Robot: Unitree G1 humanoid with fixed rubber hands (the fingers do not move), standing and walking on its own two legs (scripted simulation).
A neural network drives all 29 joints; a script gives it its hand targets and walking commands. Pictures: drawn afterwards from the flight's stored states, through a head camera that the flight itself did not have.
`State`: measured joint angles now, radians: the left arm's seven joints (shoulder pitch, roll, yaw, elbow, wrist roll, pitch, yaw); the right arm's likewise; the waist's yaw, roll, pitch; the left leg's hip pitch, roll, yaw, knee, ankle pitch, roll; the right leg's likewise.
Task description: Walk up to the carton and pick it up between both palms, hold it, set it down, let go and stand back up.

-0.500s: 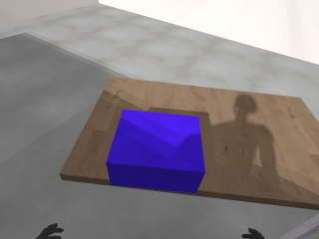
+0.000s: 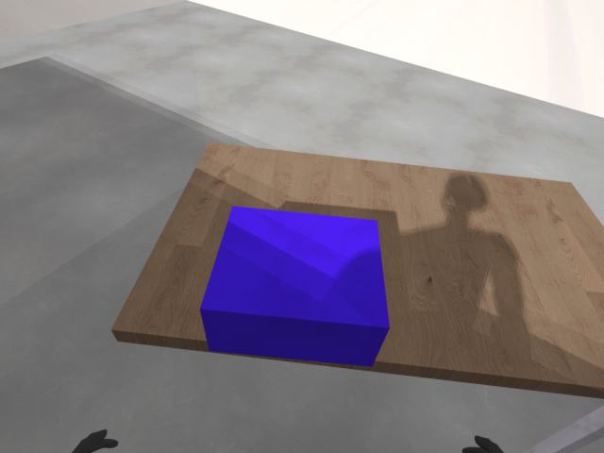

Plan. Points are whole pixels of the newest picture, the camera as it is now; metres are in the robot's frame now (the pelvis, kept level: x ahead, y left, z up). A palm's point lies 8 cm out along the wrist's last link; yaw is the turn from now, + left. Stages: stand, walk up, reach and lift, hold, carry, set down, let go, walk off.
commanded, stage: stand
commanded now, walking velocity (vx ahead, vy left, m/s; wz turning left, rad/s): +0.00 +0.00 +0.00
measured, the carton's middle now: (298, 281) +0.49 -0.01 -0.13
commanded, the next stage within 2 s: none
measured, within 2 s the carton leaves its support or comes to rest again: neither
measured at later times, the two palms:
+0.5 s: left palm out of the picture +0.12 +0.29 -0.09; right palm out of the picture +0.12 -0.29 -0.09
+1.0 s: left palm out of the picture +0.12 +0.29 -0.09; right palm out of the picture +0.11 -0.29 -0.09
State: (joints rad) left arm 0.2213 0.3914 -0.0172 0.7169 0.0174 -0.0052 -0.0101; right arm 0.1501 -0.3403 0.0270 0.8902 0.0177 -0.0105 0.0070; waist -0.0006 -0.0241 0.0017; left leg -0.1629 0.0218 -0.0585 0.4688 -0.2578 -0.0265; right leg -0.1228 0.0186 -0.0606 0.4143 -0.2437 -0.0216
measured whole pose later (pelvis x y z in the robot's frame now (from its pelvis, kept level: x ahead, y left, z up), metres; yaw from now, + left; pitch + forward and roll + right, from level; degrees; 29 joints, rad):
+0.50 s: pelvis +0.00 +0.00 +0.00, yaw +0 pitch -3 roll -1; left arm 0.22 0.39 -0.02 0.74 0.02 -0.01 -0.01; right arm 0.15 -0.34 0.03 0.90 0.02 -0.01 0.00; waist 0.00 -0.02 0.00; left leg -0.16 0.02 -0.06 0.46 -0.26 -0.03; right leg -0.12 0.02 -0.06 0.41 -0.24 -0.02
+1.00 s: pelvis +0.00 +0.00 +0.00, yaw +0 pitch -3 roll -1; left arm 0.22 0.39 -0.02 0.76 0.02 -0.01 -0.01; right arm 0.15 -0.34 0.03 0.90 0.02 -0.01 0.00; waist 0.00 -0.02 0.00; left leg -0.16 0.02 -0.06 0.46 -0.25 -0.03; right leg -0.12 0.02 -0.06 0.41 -0.24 -0.02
